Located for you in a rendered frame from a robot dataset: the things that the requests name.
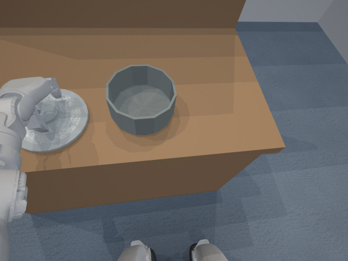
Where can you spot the knob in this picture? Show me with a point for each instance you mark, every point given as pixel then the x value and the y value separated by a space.
pixel 49 113

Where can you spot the robot left thigh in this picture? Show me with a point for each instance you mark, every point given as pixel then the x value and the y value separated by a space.
pixel 136 253

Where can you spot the table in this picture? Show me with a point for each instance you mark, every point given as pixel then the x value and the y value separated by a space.
pixel 221 121

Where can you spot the lid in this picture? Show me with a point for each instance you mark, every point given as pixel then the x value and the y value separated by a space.
pixel 72 120

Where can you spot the left robot upper arm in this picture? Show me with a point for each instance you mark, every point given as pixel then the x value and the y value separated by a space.
pixel 13 202

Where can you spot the left robot forearm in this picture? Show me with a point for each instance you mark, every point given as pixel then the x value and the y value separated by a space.
pixel 16 108

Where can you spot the robot right shin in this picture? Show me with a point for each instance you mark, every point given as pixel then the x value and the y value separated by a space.
pixel 205 241

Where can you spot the pot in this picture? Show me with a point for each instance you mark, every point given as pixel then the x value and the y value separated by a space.
pixel 141 98

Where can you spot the robot left hand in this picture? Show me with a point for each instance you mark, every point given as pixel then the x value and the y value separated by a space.
pixel 37 88

